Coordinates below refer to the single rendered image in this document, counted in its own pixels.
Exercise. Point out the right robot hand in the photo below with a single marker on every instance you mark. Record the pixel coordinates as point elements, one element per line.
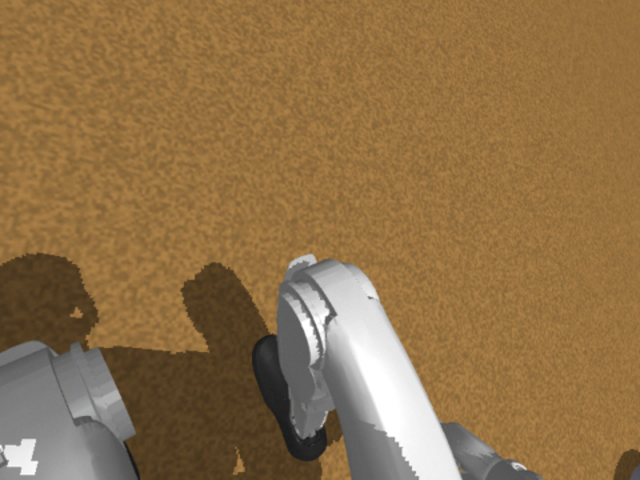
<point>471,454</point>

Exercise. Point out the left robot foot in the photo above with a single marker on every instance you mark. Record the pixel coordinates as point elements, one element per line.
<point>132,461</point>

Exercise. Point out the right robot arm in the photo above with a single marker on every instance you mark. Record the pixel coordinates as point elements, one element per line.
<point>509,469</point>

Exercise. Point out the right robot foot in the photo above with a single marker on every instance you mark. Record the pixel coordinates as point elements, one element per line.
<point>274,390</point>

